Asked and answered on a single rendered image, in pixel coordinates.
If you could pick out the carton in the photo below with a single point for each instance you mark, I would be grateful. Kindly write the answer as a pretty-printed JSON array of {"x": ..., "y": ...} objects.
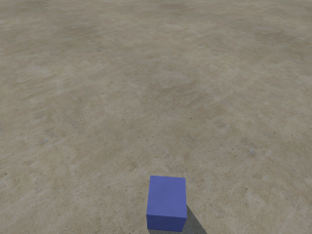
[{"x": 166, "y": 203}]

